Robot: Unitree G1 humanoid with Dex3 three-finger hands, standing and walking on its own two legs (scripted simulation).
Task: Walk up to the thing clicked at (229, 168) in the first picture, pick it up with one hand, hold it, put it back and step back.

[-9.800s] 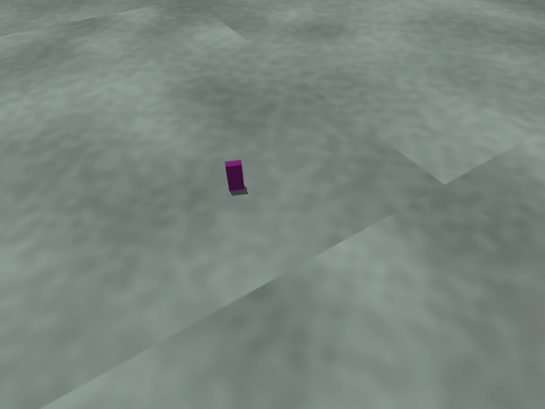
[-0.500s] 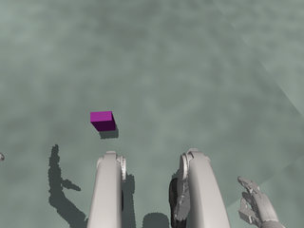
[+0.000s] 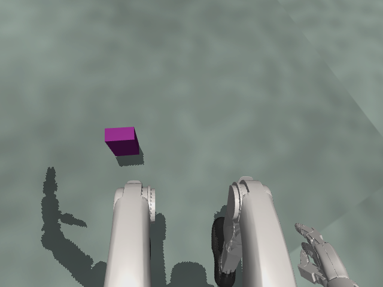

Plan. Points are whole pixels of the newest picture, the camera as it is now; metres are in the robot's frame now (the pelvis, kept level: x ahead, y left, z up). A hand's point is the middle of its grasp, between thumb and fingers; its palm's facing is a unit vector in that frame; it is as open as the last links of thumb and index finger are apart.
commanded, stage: go down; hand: left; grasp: from the side
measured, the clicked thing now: (123, 142) +0.47 +0.20 -0.33
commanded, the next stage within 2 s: approach in 0.58 s
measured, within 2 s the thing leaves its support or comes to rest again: neither
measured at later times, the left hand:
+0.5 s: hand out of the picture +0.38 +0.41 -0.01, palm faces +0.17 -0.98 -0.10, open 17.2 cm
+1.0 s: hand (4, 141) +0.39 +0.39 -0.09, palm faces +0.17 -0.99 -0.01, open 17.3 cm
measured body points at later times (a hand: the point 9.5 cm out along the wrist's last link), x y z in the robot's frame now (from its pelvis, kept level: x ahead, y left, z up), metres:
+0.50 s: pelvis +0.00 +0.00 -0.03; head +0.20 +0.07 +0.37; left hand +0.37 +0.46 -0.01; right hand +0.15 -0.28 -0.12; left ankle +0.08 +0.13 -0.38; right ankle +0.11 -0.14 -0.38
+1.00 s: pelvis -0.01 +0.01 -0.07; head +0.20 +0.09 +0.32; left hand +0.38 +0.44 -0.09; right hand +0.15 -0.28 -0.14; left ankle +0.08 +0.13 -0.38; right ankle +0.11 -0.14 -0.38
